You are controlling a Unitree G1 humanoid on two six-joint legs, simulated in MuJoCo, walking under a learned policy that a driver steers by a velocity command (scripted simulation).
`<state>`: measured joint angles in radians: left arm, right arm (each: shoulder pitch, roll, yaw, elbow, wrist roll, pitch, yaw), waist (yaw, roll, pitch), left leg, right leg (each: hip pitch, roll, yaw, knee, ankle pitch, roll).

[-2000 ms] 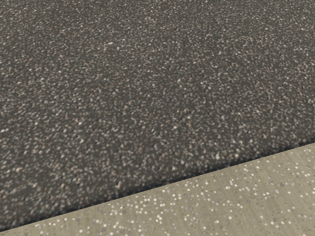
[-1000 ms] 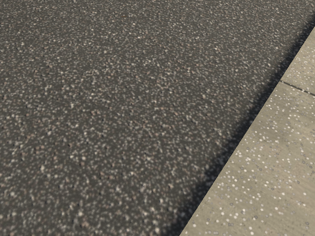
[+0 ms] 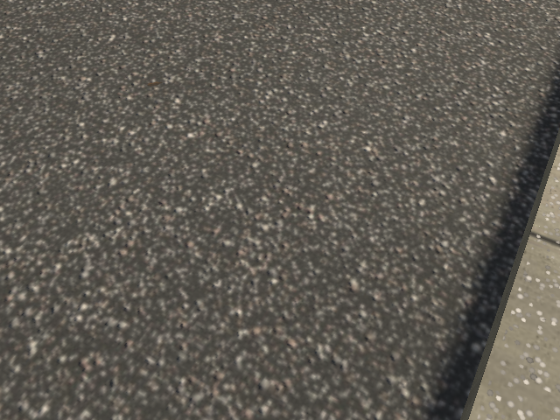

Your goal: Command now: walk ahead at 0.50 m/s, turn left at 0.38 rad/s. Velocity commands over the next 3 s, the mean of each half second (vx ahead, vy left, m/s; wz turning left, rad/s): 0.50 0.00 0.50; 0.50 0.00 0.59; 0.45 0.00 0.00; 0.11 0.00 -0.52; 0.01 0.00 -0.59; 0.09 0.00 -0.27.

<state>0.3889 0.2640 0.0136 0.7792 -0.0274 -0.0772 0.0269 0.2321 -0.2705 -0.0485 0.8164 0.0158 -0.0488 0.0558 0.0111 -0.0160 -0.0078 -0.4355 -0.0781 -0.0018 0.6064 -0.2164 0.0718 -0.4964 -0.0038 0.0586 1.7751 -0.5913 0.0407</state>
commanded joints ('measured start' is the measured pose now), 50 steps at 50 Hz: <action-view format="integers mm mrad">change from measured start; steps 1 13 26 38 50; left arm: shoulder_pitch -125 -387 -177 -81 -197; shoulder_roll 93 89 94 193 151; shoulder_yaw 12 39 85 124 86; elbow -197 -253 -93 16 -65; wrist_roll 28 1 34 5 41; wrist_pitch -36 -47 -48 -10 -49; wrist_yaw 19 -16 -30 -16 -30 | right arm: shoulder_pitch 85 210 85 -214 2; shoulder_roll -153 -139 -68 -49 -131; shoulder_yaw -26 -48 -49 -36 -63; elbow -56 -18 -183 -287 -253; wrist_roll -22 21 -1 6 -14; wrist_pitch -4 2 50 38 -3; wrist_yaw -35 -87 -67 -13 -39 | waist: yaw -33 -53 -21 61 -1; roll -4 114 -100 -51 75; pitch -95 28 7 82 -72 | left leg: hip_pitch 382 285 -234 -216 327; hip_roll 396 207 182 157 258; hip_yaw -615 -349 -111 11 -383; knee -289 -326 565 84 -346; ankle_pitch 235 162 -63 132 265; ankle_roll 309 95 -77 -32 221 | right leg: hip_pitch -464 32 285 473 -163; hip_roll -76 3 -264 -286 -119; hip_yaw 4 5 134 -184 17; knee -10 -1336 -1596 -1562 -667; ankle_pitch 126 749 426 616 292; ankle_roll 10 21 -223 -166 -27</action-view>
